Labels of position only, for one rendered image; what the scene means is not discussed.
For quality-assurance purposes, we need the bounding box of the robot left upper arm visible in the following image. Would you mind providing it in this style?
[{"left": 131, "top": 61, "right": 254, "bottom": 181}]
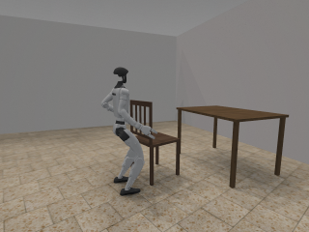
[{"left": 101, "top": 88, "right": 114, "bottom": 108}]

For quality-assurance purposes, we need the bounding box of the chair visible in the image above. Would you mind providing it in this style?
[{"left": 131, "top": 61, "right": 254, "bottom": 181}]
[{"left": 129, "top": 100, "right": 181, "bottom": 186}]

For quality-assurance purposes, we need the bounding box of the robot left forearm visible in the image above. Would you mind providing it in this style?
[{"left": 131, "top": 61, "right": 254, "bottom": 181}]
[{"left": 106, "top": 104, "right": 114, "bottom": 112}]

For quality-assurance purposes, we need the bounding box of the robot right thigh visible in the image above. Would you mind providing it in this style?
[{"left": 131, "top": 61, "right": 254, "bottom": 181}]
[{"left": 118, "top": 129, "right": 144, "bottom": 163}]

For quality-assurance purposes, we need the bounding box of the robot right forearm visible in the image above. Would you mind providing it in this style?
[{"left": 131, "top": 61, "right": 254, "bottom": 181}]
[{"left": 120, "top": 109, "right": 143, "bottom": 130}]

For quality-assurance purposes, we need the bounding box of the right robot hand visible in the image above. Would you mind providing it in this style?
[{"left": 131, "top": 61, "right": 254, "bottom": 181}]
[{"left": 140, "top": 125, "right": 157, "bottom": 139}]

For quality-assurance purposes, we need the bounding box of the right robot shin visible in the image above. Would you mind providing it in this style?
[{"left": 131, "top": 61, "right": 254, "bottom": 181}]
[{"left": 126, "top": 158, "right": 145, "bottom": 190}]

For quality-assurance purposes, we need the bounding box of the robot right upper arm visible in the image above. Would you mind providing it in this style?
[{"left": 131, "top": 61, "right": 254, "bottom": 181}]
[{"left": 118, "top": 88, "right": 129, "bottom": 117}]

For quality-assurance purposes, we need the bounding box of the table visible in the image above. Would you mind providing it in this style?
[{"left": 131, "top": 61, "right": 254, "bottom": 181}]
[{"left": 176, "top": 105, "right": 289, "bottom": 189}]

